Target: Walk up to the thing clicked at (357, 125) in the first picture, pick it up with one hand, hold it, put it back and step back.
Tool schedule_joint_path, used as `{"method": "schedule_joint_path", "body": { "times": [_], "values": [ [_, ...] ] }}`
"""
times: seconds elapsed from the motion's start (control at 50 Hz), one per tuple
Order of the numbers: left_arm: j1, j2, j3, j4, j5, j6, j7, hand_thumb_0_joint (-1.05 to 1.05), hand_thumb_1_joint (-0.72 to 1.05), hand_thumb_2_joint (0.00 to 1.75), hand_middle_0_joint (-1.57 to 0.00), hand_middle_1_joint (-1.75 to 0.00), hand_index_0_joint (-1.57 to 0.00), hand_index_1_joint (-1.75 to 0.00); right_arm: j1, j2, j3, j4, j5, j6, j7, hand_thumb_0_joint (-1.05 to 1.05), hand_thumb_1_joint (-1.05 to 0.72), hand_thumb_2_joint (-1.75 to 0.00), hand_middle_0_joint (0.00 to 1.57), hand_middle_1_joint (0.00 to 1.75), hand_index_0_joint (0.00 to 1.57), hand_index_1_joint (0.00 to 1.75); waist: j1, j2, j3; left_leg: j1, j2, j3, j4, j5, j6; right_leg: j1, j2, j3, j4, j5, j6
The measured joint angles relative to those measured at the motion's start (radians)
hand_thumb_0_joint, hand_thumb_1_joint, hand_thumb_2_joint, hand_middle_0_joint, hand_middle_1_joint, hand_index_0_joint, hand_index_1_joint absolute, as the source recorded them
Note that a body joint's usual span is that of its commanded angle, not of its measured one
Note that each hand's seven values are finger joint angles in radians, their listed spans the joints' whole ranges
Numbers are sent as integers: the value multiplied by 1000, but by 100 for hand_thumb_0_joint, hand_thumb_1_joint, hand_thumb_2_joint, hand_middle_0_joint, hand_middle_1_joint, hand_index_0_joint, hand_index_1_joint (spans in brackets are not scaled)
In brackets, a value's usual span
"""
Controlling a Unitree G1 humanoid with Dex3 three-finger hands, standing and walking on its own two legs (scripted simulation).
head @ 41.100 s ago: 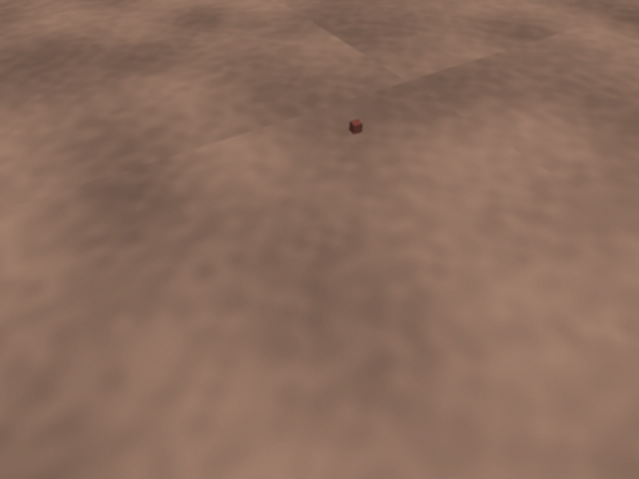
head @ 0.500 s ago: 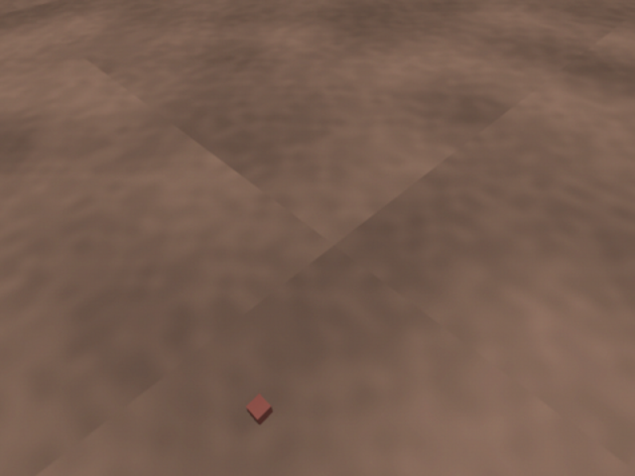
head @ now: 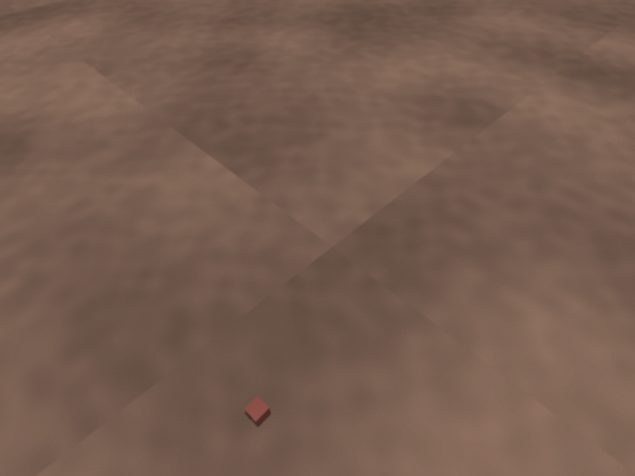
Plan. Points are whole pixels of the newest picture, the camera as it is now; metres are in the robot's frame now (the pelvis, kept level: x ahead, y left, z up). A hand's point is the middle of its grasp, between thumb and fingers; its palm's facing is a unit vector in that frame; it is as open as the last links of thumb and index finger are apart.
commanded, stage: stand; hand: left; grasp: from above
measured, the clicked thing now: (257, 411) +0.44 +0.22 -0.76
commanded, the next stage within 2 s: step back in 0.44 s
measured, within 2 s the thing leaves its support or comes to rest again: neither
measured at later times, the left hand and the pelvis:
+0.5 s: hand out of the picture +0.07 +0.25 -0.16, palm faces -0.01 -0.94 -0.34, open 7.4 cm; pelvis -0.01 +0.00 +0.00, yaw -1 degrees
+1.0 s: hand out of the picture +0.05 +0.30 -0.18, palm faces -0.04 -0.93 -0.36, open 7.4 cm; pelvis -0.11 +0.04 -0.03, yaw -1 degrees
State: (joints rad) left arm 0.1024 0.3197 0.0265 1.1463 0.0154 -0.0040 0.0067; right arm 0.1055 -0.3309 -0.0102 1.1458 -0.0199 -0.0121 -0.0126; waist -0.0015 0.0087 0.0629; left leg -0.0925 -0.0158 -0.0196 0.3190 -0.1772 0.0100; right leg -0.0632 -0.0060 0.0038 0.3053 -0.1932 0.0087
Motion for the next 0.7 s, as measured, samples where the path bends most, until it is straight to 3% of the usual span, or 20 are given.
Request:
{"method": "schedule_joint_path", "body": {
  "times": [0.44, 0.56, 0.7],
  "values": [
    [19, 8, -9, -7, -2, -2, -5, 1, 90, 90, -20, -30, -21, -30, 10, -5, 3, -1, 1, -2, 5, 1, -91, -89, 20, 30, 20, 30, -1, -6, -4, -4, -4, 7, -3, 4, 4, -9, -4, 7, 4, 2, 3],
    [5, 43, 14, -82, -17, 11, 3, 1, 90, 90, -21, -30, -21, -30, -34, -14, -15, -60, 15, 24, 15, 1, -91, -89, 20, 30, 20, 30, -6, -20, 59, -91, -4, 18, 97, -22, 7, -114, -3, 17, 135, -36, -2],
    [-5, 68, 20, -163, -7, 27, 5, 1, 90, 90, -20, -30, -21, -30, -61, -53, -42, -132, 22, 57, 16, 1, -91, -89, 20, 30, 20, 30, -11, 2, 114, -212, 10, 6, 278, -69, 13, -216, 17, 10, 271, -68, -19]
  ]
}}
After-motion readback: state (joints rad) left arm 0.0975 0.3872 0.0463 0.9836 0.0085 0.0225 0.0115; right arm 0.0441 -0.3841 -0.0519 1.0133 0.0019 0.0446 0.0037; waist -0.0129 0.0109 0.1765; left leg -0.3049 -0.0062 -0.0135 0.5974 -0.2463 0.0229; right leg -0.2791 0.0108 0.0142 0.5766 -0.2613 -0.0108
